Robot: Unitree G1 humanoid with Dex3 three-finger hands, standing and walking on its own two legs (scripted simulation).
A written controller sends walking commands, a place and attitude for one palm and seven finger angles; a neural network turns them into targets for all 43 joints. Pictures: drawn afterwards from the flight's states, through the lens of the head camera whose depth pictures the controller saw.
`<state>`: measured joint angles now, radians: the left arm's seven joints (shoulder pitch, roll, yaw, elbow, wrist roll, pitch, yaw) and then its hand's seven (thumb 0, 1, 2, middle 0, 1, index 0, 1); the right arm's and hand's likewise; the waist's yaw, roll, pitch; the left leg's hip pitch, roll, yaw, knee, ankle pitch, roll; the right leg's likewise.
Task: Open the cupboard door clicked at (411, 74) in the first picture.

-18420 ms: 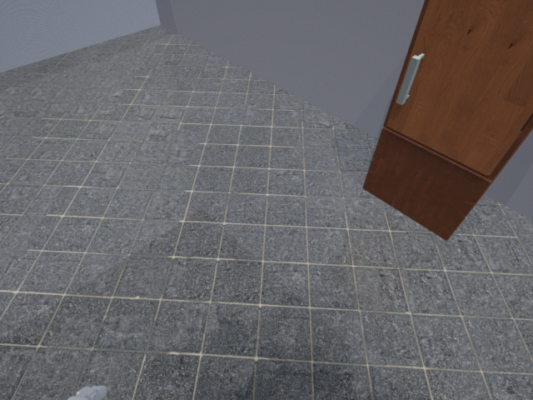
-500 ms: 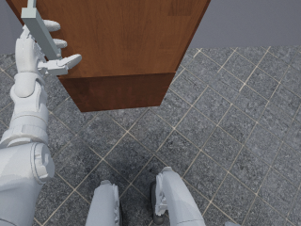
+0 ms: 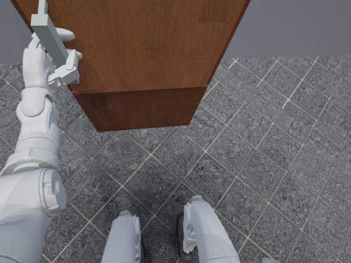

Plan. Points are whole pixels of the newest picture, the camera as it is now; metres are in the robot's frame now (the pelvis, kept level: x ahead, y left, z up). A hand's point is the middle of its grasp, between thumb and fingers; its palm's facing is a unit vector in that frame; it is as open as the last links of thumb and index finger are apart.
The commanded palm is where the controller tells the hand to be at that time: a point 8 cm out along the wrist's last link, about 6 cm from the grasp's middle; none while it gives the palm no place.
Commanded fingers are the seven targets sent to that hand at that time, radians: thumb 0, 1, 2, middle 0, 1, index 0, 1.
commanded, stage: pull the door open along its arc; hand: left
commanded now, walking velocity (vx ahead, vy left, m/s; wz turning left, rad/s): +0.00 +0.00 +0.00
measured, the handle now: (60, 46) +0.57 +0.20 +0.03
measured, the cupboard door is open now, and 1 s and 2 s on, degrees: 1 37 39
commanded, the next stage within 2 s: open thumb and fingers to let go in 1.00 s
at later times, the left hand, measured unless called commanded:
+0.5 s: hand (94, 125) +0.39 +0.13 +0.03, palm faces +0.21 -0.97 +0.07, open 6.3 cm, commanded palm +0.33 +0.20 +0.03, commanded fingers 0.00 0.90 0.90 -0.40 -1.35 -0.40 -1.35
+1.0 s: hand (137, 165) +0.31 +0.05 +0.03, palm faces +0.42 -0.91 +0.00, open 6.2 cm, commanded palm +0.24 +0.09 +0.03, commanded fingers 0.00 0.90 0.90 -0.40 -1.35 -0.40 -1.35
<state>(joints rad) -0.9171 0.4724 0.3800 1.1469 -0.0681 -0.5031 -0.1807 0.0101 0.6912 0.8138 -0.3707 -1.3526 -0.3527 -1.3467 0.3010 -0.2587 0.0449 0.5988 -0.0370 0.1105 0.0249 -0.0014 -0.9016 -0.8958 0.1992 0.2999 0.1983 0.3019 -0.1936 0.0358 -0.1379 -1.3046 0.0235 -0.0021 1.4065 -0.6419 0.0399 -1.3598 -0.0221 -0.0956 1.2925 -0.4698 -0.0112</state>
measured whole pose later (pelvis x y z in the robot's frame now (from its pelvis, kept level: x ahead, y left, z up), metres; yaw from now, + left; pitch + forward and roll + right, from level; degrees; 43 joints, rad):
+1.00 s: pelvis +0.02 -0.04 +0.03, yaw +4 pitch +23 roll +1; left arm 0.07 -0.11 -0.15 0.35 0.11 -0.54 0.56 0.02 0.65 0.73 -0.31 -1.32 -0.37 -1.35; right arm 0.17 -0.18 -0.02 0.59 -0.08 -0.05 0.04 0.01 -0.90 -0.90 0.20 0.30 0.20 0.30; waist -0.02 0.00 -0.20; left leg -1.06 0.01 -0.01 1.27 -0.62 -0.03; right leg -1.15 -0.04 -0.10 1.26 -0.52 -0.07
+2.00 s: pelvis -0.01 -0.03 +0.02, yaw +4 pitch +22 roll +0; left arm -0.01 -0.11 -0.23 0.37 0.14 -0.47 0.60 -0.01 -0.50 0.31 -0.40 -0.70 -0.41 -0.74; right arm 0.15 -0.18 -0.01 0.61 -0.09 -0.11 0.02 0.01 -0.90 -0.90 0.20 0.30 0.20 0.30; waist -0.01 0.02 -0.20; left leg -1.11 -0.01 -0.01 1.33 -0.61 -0.01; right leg -1.19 -0.05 -0.10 1.30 -0.50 -0.05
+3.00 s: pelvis +0.00 -0.03 -0.01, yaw +4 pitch +23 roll +0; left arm 0.42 0.13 -0.12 -0.06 -0.08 -0.49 -0.07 -0.01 -0.50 0.30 -0.20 -0.32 -0.22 -0.33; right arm 0.17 -0.21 -0.02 0.42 0.00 -0.05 -0.01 0.01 -0.90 -0.90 0.20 0.30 0.20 0.30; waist 0.01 0.01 -0.19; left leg -1.16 0.00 -0.01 1.45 -0.69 -0.01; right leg -1.25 -0.05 -0.10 1.41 -0.57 -0.06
